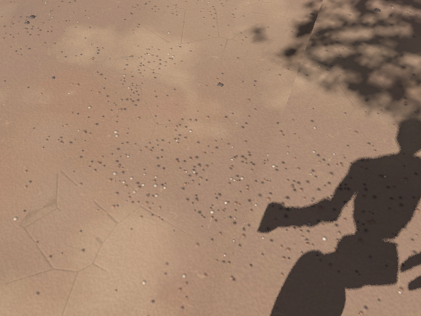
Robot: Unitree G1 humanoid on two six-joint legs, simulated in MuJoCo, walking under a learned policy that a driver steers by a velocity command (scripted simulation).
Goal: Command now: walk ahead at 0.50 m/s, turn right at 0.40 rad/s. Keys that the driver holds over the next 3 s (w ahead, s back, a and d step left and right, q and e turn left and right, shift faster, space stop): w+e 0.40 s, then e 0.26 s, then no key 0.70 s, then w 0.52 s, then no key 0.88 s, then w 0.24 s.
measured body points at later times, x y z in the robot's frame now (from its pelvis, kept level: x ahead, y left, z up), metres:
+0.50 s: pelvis +0.28 -0.02 -0.02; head +0.29 -0.02 +0.43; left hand +0.43 +0.23 -0.13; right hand +0.42 -0.32 -0.08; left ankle +0.44 +0.08 -0.74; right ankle +0.16 -0.09 -0.72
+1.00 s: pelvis +0.42 -0.02 -0.10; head +0.44 -0.01 +0.35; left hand +0.71 +0.03 -0.16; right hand +0.32 -0.27 -0.22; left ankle +0.46 +0.08 -0.85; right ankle +0.39 -0.15 -0.71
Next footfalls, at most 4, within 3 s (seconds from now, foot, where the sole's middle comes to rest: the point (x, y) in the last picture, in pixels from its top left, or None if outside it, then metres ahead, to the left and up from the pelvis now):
0.02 right None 0.20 -0.09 -0.76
0.58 left None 0.50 0.06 -0.89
1.02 right None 0.42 -0.17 -0.76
1.94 left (204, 246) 0.77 0.00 -0.89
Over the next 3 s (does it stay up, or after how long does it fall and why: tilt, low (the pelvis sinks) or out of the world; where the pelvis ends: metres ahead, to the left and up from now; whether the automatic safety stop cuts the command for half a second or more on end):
stays up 0.81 -0.16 -0.12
